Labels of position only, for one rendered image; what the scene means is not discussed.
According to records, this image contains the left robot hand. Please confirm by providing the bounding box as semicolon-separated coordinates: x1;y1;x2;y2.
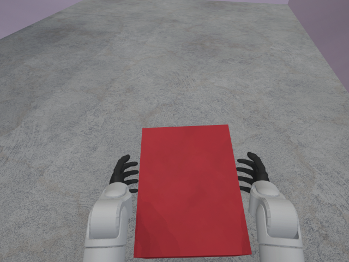
109;154;139;193

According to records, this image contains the right robot hand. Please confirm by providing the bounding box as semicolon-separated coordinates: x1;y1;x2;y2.
236;152;270;193

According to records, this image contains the robot left forearm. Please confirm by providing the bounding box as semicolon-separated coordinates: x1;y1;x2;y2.
83;182;133;262

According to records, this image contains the robot right forearm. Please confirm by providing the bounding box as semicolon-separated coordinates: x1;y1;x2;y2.
248;180;305;262

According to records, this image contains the carton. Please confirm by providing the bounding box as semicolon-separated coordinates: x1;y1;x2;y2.
134;124;252;259

